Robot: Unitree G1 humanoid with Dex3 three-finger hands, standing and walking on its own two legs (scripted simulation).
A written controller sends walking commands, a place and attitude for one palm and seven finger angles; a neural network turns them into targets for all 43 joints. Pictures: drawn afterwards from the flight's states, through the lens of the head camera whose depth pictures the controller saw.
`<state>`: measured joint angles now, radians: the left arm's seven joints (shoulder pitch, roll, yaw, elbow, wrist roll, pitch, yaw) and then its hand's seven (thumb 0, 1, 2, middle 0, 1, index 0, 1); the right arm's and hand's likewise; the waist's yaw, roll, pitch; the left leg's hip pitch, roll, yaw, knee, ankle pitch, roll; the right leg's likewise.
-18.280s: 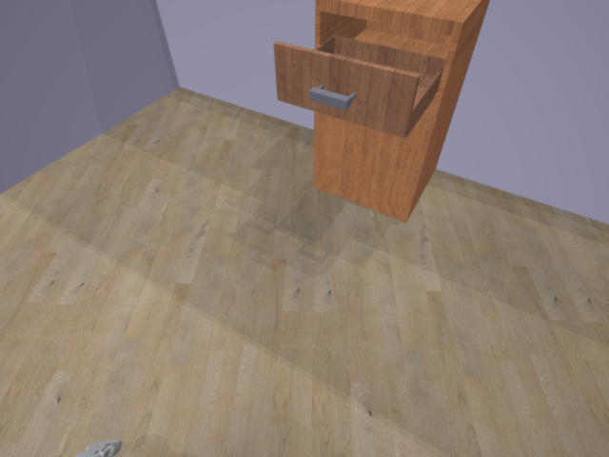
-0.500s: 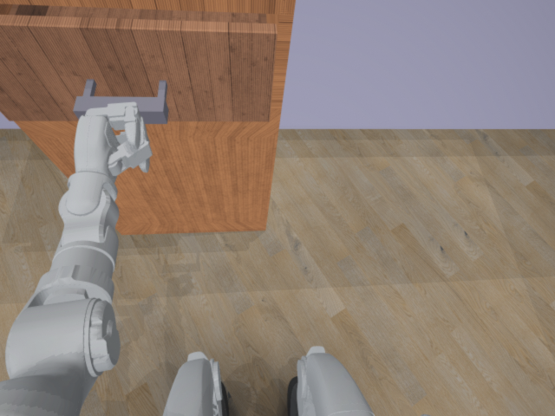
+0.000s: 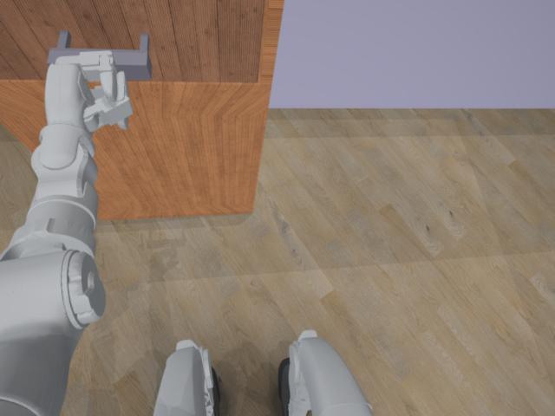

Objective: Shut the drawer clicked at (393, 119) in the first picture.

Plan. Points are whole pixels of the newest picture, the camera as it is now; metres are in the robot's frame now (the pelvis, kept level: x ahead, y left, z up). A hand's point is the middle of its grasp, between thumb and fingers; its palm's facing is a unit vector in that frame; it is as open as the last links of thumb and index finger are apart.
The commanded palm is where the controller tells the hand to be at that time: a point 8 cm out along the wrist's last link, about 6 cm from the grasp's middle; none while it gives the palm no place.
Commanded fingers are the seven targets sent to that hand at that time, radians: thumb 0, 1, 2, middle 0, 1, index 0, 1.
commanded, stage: push the drawer shut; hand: left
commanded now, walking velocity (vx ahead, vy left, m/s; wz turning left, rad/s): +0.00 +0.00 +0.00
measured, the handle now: (104, 51) +0.61 +0.19 +0.06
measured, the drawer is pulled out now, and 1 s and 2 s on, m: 0.00 0.00 0.00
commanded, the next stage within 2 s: pull the fist back off the drawer in 0.22 s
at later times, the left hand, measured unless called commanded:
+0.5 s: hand (112, 94) +0.54 +0.17 +0.05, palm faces -0.02 -1.00 -0.06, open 3.3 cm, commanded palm +0.56 +0.18 +0.06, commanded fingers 0.00 0.90 0.90 -1.40 -1.60 -1.40 -1.60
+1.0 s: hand (129, 101) +0.53 +0.15 +0.05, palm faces +0.00 -1.00 -0.04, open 3.2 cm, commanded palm +0.51 +0.19 +0.06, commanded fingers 0.00 0.90 0.90 -1.40 -1.60 -1.40 -1.60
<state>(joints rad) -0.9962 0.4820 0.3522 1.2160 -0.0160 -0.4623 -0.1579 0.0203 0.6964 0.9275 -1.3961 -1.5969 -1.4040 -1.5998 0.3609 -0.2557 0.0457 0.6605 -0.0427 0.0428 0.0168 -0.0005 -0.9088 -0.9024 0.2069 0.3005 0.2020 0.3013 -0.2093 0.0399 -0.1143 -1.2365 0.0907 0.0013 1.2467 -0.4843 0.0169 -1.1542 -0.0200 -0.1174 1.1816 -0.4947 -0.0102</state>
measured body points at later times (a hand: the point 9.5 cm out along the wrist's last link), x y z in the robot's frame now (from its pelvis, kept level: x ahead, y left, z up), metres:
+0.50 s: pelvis -0.03 +0.01 -0.01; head +0.15 +0.05 +0.40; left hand +0.54 +0.22 +0.06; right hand -0.04 -0.26 -0.11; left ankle +0.04 +0.11 -0.63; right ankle +0.03 -0.12 -0.63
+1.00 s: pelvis -0.01 +0.00 +0.00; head +0.16 +0.03 +0.42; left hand +0.53 +0.20 +0.06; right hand +0.00 -0.26 -0.11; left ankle +0.04 +0.11 -0.63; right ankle +0.03 -0.12 -0.63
